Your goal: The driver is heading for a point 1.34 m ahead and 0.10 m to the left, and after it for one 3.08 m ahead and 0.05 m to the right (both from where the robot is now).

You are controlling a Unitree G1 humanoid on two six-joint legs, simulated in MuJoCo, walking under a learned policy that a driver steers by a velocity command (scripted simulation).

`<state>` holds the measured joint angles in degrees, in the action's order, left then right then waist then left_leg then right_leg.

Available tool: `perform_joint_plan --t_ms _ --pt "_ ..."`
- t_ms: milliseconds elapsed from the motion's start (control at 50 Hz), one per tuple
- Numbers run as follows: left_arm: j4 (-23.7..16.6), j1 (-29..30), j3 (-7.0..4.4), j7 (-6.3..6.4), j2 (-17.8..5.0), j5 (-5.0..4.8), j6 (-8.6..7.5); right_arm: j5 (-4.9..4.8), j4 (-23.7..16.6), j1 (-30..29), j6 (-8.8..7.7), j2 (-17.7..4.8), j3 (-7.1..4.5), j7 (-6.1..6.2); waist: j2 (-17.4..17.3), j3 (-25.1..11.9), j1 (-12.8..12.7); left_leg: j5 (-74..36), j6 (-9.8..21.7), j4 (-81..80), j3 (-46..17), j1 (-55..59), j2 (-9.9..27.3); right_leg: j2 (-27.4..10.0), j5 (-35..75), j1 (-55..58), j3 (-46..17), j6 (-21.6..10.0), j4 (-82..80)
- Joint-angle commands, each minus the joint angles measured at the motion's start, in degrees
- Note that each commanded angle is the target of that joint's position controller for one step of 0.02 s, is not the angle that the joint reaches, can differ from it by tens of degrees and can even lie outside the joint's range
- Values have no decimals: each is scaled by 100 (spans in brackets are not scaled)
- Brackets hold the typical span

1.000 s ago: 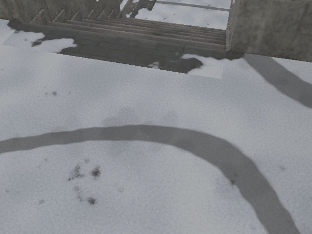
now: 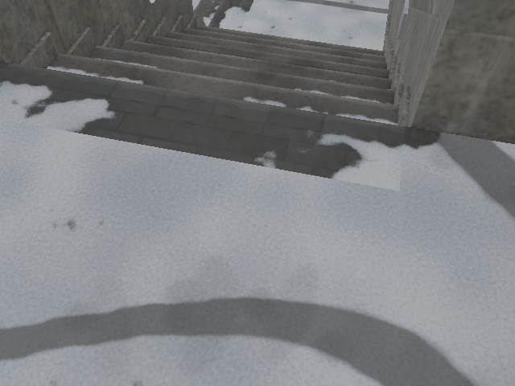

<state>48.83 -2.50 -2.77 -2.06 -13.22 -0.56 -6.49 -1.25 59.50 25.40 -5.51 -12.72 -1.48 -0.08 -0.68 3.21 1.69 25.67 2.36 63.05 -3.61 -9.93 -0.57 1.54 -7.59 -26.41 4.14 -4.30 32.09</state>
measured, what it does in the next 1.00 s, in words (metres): walks ahead: left foot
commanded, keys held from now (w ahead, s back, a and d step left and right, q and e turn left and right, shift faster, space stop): w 1.00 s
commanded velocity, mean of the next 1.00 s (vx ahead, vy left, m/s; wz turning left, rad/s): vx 0.50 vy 0.00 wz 0.00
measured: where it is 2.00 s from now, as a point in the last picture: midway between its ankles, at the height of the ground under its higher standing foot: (238, 165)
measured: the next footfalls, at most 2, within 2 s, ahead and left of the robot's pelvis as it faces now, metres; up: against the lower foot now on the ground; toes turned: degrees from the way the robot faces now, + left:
left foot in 0.46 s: +0.44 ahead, +0.16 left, +0.00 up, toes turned +2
right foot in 1.04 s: +0.75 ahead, -0.07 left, +0.00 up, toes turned -3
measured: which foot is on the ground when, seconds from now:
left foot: up 0.00-0.44, down 0.46-1.00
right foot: down 0.00-0.48, up 0.50-1.00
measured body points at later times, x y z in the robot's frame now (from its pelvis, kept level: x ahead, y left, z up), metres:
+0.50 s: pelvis +0.29 +0.06 +0.00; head +0.32 +0.07 +0.45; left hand +0.26 +0.32 -0.15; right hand +0.48 -0.19 -0.09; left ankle +0.40 +0.15 -0.72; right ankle +0.12 -0.09 -0.69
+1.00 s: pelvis +0.56 +0.05 +0.01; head +0.58 +0.04 +0.46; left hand +0.76 +0.28 -0.09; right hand +0.51 -0.22 -0.13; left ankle +0.40 +0.15 -0.72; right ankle +0.71 -0.07 -0.71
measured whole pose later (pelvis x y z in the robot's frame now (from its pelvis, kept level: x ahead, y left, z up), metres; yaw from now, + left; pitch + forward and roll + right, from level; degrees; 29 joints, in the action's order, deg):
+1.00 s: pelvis +0.56 +0.05 +0.01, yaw -1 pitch +2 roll +2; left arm 50.0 -0.8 -2.0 -2.2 -13.6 -1.2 -5.3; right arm -0.8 57.3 23.3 -3.9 -14.2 -3.4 0.6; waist 1.4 0.4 3.8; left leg 20.4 1.3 12.6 3.2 5.6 -2.4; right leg -3.1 -1.8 -31.3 1.3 -3.6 29.4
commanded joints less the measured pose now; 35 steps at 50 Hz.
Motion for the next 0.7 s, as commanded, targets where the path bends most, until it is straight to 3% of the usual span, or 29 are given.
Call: perform_joint_plan --t_ms 20,60,80,120,180,260,320,360,400,420,440,460,480,500,520,540,560,600,640,700 --pt "131 -923 -84 -16 -511 27 -17 -132 -638 -423 -269 -710 -146 23 135 -805 -420 -627 161 1507 -180 -2821 592 -1854 282 2653 -2555 -1104 -1871" --pt "215 -723 -14 -61 -330 99 -57 -21 -610 -208 -85 -471 -198 69 295 -542 -45 -994 145 937 -172 -2139 872 -1450 551 1654 -1763 -952 -2220" --pt "297 -806 -18 -58 -370 84 -67 -11 -601 -116 -9 -327 -189 80 363 -444 18 -1014 115 771 -115 -2039 902 -1380 636 1418 -1588 -996 -2367" --pt "439 -978 -39 -4 -559 80 -96 17 -746 -345 76 -348 -213 103 393 -182 80 -1222 0 358 -29 -2256 979 -1342 845 1142 -1298 -1068 -2576" --pt "551 -1302 -72 127 -763 72 -56 94 -1062 -1164 72 -457 -243 106 311 5 -98 -2109 -174 -683 36 -2916 1050 -1324 921 1400 -1120 -1043 -2685" --pt "637 -1683 -88 211 -922 -2 16 63 -1319 -2082 8 -337 -177 16 318 75 -401 -3112 -197 -2310 301 -2696 781 -1163 809 1692 -768 -792 -2668" --pt "781 -2013 -111 221 -994 -62 71 9 -1499 -2582 -12 -370 -149 -74 351 181 -585 -3050 -175 -2871 341 -2704 662 -1352 604 2191 -791 -754 -2492" --pt "855 -2102 -135 236 -1014 -78 127 -4 -1627 -2750 -40 -445 -156 -147 378 220 -575 -2730 -53 -3122 286 -2777 631 -1562 627 2620 -861 -685 -2264" --pt "865 -2027 -172 250 -1084 -81 188 -4 -1660 -2598 -78 -581 -198 -198 448 111 -409 -2295 103 -3297 336 -2454 535 -1701 1007 2884 -914 -584 -1948" --pt "839 -1899 -182 253 -1123 -74 219 0 -1596 -2268 -96 -697 -256 -203 510 -79 -189 -2141 198 -3381 466 -1935 388 -1653 1749 2903 -838 -503 -1562" --pt "796 -1797 -151 250 -1071 -28 253 23 -1405 -1586 -104 -894 -369 -190 420 -536 209 -2126 345 -3463 661 -918 152 -1424 2712 2757 -641 -382 -618" --pt "703 -1802 -57 251 -864 46 267 56 -1127 -495 -103 -1263 -515 -144 118 -1320 623 -2197 611 -3314 207 674 553 -1080 2363 1979 -345 -174 914" --pt "609 -2490 160 197 -154 72 165 176 -971 200 -75 -1913 -661 -137 -1342 -2165 431 -1414 1522 -3696 -2391 2930 2030 -85 9 -387 -33 266 3296" --pt "707 -2443 139 164 -318 -26 8 130 -936 343 -75 -1491 -538 -168 -1419 -2546 464 -961 1678 -4606 -3962 3192 2376 124 -2430 -1205 -943 214 4202" --pt "566 -1942 -1 135 -861 -193 -78 94 -999 -138 -97 -1166 -422 -174 -1008 -1720 372 -886 1340 -4623 -3195 2540 2208 -233 -2161 -1712 -1086 75 4580" --pt "456 -1547 -9 156 -903 -210 -101 88 -1143 -701 -90 -966 -350 -172 -592 -1193 215 -1339 1152 -4698 -2343 1691 1994 -565 -1616 -1666 -919 18 4409" --pt "444 -1354 -36 197 -851 -129 -70 117 -1202 -1105 -85 -783 -290 -196 -276 -802 43 -1817 1048 -4896 -1706 890 1733 -786 -1174 -1420 -829 35 4013" --pt "508 -1532 -67 231 -656 -58 105 173 -1169 -1310 -120 -596 -238 -229 -448 -602 -247 -2201 943 -5260 -1031 110 1382 -1015 -698 -770 -832 77 3477" --pt "539 -1591 -68 247 -512 -36 209 165 -1038 -1109 -155 -703 -266 -201 -379 -492 -326 -2659 1046 -5444 -687 -55 1295 -1021 -449 -753 -755 153 3217" --pt "331 -990 -112 284 -581 17 230 157 -888 -814 -135 -849 -296 -92 -256 -260 -232 -3054 1039 -5586 -445 182 1300 -1046 205 -1347 -746 293 2410"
